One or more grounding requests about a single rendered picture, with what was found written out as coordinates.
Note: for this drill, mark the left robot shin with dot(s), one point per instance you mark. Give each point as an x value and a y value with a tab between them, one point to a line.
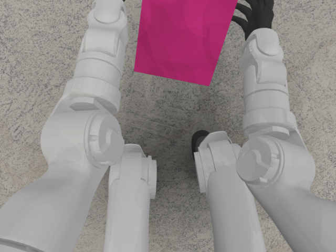
115	169

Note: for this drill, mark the right robot hand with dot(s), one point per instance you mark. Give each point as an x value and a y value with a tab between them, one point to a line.
260	15

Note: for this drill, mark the robot right upper arm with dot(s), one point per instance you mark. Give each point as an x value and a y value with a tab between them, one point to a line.
279	174

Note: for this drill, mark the left robot thigh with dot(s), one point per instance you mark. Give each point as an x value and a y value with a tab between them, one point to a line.
127	224

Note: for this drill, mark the robot right forearm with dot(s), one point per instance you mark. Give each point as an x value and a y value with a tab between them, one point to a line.
266	97

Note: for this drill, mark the carton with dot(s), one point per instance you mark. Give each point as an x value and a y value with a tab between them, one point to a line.
182	39

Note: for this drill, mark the robot left upper arm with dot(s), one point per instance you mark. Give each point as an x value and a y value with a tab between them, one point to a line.
48	215

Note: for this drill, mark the robot left forearm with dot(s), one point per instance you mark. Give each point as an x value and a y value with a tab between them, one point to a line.
99	65

